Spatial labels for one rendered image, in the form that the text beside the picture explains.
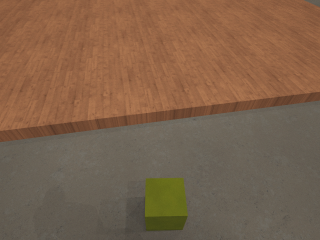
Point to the carton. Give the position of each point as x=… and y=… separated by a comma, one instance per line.
x=165, y=204

